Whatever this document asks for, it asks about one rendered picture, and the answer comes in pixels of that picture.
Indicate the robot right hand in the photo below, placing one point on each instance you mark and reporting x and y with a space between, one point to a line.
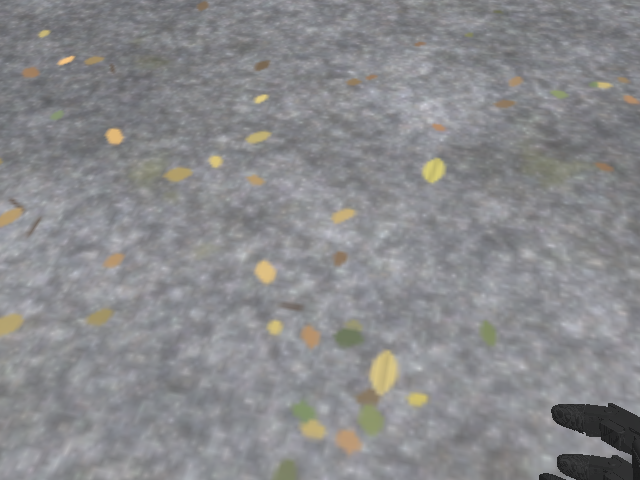
615 425

